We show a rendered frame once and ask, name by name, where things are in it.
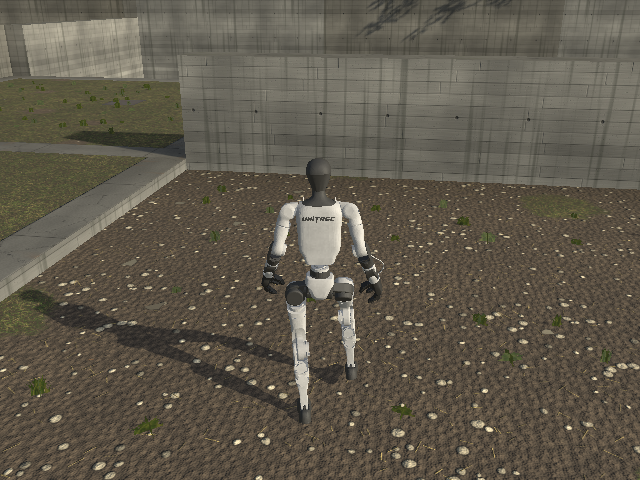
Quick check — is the robot right hand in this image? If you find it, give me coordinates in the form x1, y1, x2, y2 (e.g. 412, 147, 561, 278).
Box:
359, 279, 383, 303

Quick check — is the robot left hand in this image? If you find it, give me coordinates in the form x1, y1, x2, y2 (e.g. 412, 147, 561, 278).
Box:
261, 274, 285, 294

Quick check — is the right robot upper arm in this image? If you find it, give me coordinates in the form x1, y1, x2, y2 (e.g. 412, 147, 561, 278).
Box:
340, 201, 368, 258

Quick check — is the robot left forearm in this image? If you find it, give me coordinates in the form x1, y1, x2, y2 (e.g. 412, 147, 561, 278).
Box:
263, 241, 281, 278

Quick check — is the robot torso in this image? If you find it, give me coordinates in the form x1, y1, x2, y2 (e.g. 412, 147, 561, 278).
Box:
296, 197, 343, 300

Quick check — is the robot right forearm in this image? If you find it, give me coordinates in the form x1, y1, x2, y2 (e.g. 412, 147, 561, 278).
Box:
358, 242, 380, 284

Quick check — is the robot left foot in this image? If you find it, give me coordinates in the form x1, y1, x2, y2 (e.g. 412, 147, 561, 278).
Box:
297, 398, 312, 424

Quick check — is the left robot upper arm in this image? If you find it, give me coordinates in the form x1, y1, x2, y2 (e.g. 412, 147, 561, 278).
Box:
271, 202, 298, 256

